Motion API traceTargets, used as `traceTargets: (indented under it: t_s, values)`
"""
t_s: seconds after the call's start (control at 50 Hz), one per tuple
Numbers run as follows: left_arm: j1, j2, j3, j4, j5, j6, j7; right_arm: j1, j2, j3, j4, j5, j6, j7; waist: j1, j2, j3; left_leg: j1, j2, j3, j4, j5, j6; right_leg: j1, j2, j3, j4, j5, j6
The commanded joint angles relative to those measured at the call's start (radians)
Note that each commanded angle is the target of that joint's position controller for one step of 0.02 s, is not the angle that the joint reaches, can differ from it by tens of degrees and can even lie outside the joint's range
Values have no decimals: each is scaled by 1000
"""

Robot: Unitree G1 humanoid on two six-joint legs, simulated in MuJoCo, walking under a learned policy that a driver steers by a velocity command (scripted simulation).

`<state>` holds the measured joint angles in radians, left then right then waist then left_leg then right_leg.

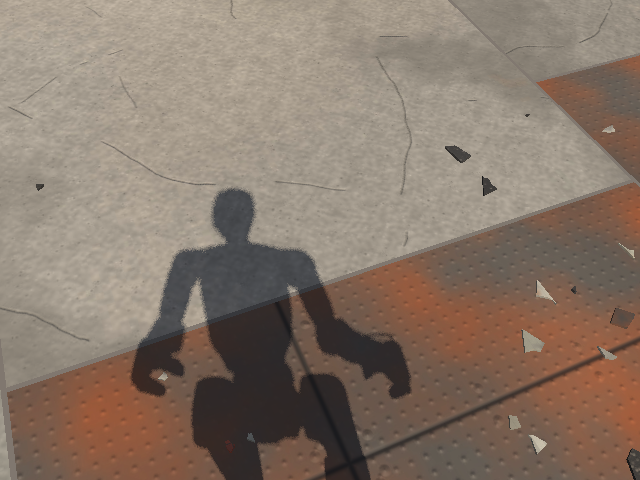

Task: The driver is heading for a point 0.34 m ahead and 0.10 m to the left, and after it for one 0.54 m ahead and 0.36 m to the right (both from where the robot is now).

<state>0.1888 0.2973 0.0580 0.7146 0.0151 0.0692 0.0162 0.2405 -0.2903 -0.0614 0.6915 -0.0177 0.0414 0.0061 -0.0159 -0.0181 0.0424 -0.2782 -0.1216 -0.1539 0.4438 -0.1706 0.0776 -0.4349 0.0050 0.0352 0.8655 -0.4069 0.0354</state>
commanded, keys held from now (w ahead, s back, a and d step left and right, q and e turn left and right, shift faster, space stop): w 0.44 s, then w+q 0.06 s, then e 0.50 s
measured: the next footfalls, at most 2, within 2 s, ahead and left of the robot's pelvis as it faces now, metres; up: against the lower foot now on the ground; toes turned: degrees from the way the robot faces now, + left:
right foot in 0.14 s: +0.04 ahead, -0.12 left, +0.00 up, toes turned +4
left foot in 0.58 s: +0.30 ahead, +0.12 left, +0.00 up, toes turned +7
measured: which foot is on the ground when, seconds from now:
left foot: down 0.00-0.14, up 0.16-0.56, down 0.58-1.00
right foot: up 0.00-0.12, down 0.14-0.58, up 0.60-1.00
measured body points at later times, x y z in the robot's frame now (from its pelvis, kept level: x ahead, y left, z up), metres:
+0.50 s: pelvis +0.12 +0.00 +0.00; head +0.14 -0.01 +0.45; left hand +0.06 +0.25 -0.13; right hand +0.32 -0.23 -0.11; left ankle +0.23 +0.13 -0.71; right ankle +0.00 -0.12 -0.74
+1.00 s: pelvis +0.26 +0.05 +0.00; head +0.30 +0.04 +0.45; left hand +0.39 +0.29 -0.14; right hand +0.31 -0.22 -0.14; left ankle +0.26 +0.12 -0.74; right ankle +0.32 -0.07 -0.70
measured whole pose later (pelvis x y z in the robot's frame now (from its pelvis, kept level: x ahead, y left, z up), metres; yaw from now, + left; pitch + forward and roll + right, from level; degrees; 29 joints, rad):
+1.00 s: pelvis +0.26 +0.05 +0.00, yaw -7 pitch +0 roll +1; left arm 0.20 0.23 0.06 0.82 0.03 0.06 -0.03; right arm 0.24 -0.22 -0.03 0.86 -0.02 -0.03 -0.03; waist 0.00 -0.02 0.08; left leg -0.16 0.01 0.25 0.42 -0.26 0.07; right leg -0.50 -0.04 -0.06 0.81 -0.25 -0.02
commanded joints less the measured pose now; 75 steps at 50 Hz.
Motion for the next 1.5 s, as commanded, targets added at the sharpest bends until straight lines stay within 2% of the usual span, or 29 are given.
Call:
traceTargets:
  t_s: [0.02, 0.08, 0.12, 0.14, 0.16, 0.18, 0.22, 0.28, 0.36, 0.44, 0.52, 0.56, 0.58, 0.6, 0.62, 0.64, 0.66, 0.7, 0.8, 0.88, 1.06, 1.1, 1.12, 1.14, 1.16, 1.2, 1.26, 1.42, 1.5]
  values:
    - [-13, 74, 11, -71, 1, -22, -1, 48, -156, -45, -38, -10, -7, 1, -27, 138, -123, 136, 258, -311, -128, -51, 168, -4, 14, -14, -77, -31, -19]
    - [15, 62, 5, -65, 1, -37, -6, 18, -147, -41, -28, -17, -2, 8, 4, 151, -67, -5, 229, -361, -169, -381, 153, 153, 44, -41, -239, -58, -58]
    - [124, 37, -2, -21, 5, -58, 5, -16, -114, -31, -24, -1, -5, -4, 82, 77, -30, -197, 156, -318, -106, -487, 87, 411, 31, -35, -495, 67, -104]
    - [184, 90, 4, -9, 19, -74, 16, -20, -50, -13, -34, 4, -16, -11, 102, -81, -29, -331, 75, -201, 104, -506, 26, 515, -149, 176, -621, -124, -132]
    - [218, 212, 29, -4, 25, -82, 14, -56, -31, -6, -62, 9, -32, -13, 120, -211, -7, -461, -84, -17, 334, -388, -9, 493, -367, 562, -778, -422, -208]
    - [190, 210, 39, 24, 30, -85, 11, -95, -105, -23, -63, -27, -44, -13, 82, -80, 108, -480, -1, -63, 435, -273, -11, 362, -384, 584, -782, -427, -244]
    - [96, 129, 21, 19, 6, -102, -1, -5, -113, -28, -7, -19, -58, 11, 4, -78, 108, -440, 34, -43, 492, -153, -33, 357, -278, 417, -765, -271, -207]
    - [131, 84, 12, 48, -3, -126, -13, -14, -90, -21, 19, -33, -61, 37, 22, -107, 54, -424, 69, 44, 548, -58, -58, 392, -202, 253, -763, -48, -201]
    - [240, 77, 18, 108, -6, -142, -24, -158, -46, 1, -9, -27, -62, 46, 77, -90, 69, -486, 142, 144, 440, 5, -89, 456, -196, 184, -770, 136, -228]
    - [306, 83, 18, 153, 0, -146, -24, -277, -14, 20, -37, -19, -70, 53, 114, -102, 73, -387, 144, 207, 248, 22, -88, 442, -190, 116, -730, 347, -224]
    - [316, 93, 17, 184, 2, -143, -18, -273, -25, 21, -33, -18, -75, 45, 88, -110, 69, -201, 111, 246, 136, -18, -22, 417, -229, 70, -649, 629, -202]
    - [300, 93, 11, 200, -7, -137, -14, -82, -37, 10, 33, -25, -92, 21, -14, -72, -24, 57, 52, 246, 15, 44, 16, 399, -185, 31, -409, 987, -158]
    - [290, 85, 5, 195, -20, -140, -12, 58, -74, -2, 74, -40, -107, 6, -74, -51, -123, 288, 115, 190, -5, 127, 39, 290, -147, 10, -240, 892, -128]
    - [293, 3, -21, 141, -40, -144, -16, 195, -165, -20, 85, -63, -114, -14, -112, 108, -279, 578, 421, -121, -3, 261, 99, 49, -72, -35, 54, 437, -86]
    - [382, -6, -16, 156, -48, -130, 0, 218, -229, -38, 100, -29, -101, -15, -82, 257, -390, 600, 625, -375, -50, 588, 211, -56, 69, -36, 308, -198, -76]
    - [316, 76, 12, 174, -22, -111, 13, 162, -159, -23, 99, 4, -98, -12, -61, 90, -288, 469, 544, -235, -40, 638, 183, -51, 11, 60, 361, -133, -91]
    - [281, 42, 7, 169, -19, -110, 9, 64, -90, -1, 90, 9, -102, -14, -19, 100, -167, 350, 496, -96, -66, 693, 152, -64, -19, 43, 340, -85, -92]
    - [263, 25, 12, 181, 0, -89, -4, -17, -20, 22, 83, 8, -107, -19, 26, 110, -70, 200, 412, 49, -125, 678, 89, -32, -56, 20, 268, -9, -77]
    - [250, -8, 22, 166, 10, -45, -25, -34, -42, 16, 89, 4, -117, -36, 72, 123, -80, 103, 388, 201, -171, 672, 109, -21, -30, -29, 270, 112, -36]
    - [127, -22, 16, 108, 19, -27, -35, -15, -33, 17, 109, 0, -101, -49, 51, 133, -45, 111, 382, 262, -170, 538, 119, -76, -57, -55, 103, 188, -28]
    - [3, -3, 15, 4, 13, -20, -48, 30, -107, -20, 126, -6, -52, -39, 1, 121, -51, 168, 461, 266, -11, 387, 106, 47, -26, -126, -197, 32, -98]
    - [65, 18, 21, 9, 17, -46, -39, 61, -112, -28, 140, -9, -37, -41, 42, 18, -91, 117, 406, 321, 176, 261, 19, 210, -21, -76, -419, 220, -129]
    - [127, 141, 50, 9, 30, -62, -25, 81, -68, -18, 109, -12, -32, -36, 51, -207, -139, -55, 302, 385, 456, -21, -49, 361, -232, 218, -502, 516, -189]
    - [177, 231, 78, 19, 1, -56, -18, 1, -25, -4, 45, -1, -18, -38, 85, -318, -155, -285, 96, 303, 632, -531, -96, 410, -411, 499, -530, 819, -381]
    - [206, 188, 73, 30, -18, -48, -15, -31, -58, -8, 55, -15, -4, -37, 95, -114, -157, -310, 142, 175, 738, -487, -106, 423, -378, 407, -523, 753, -397]
    - [60, 116, 49, 4, -9, -28, -4, -42, -45, -8, 64, 5, -12, -31, 30, -48, -53, -315, 167, 133, 695, -316, -107, 301, -257, 273, -555, 566, -324]
    - [-5, 86, 38, -20, -12, -31, -7, -2, -60, -16, 78, -19, -6, -28, 1, -60, -87, -257, 143, 142, 660, -221, -119, 281, -180, 209, -543, 618, -283]
    - [55, 142, 59, -11, 5, -33, -17, -79, -46, -6, 29, -2, 4, -36, 49, -100, -83, -218, 117, 114, 414, -227, -126, 255, -164, 334, -554, 330, -287]
    - [30, 152, 66, -19, 10, -27, -25, -68, -52, -3, 13, 10, -12, -43, 46, -114, -96, -116, 83, 114, 295, -247, -104, 223, -156, 406, -521, 391, -270]
Velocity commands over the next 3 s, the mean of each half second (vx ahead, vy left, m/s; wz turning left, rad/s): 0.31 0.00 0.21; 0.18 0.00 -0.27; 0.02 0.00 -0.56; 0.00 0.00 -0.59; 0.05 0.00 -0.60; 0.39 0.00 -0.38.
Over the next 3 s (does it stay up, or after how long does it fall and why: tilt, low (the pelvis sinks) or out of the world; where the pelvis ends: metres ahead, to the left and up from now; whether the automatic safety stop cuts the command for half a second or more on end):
stays up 0.35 -0.13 -0.01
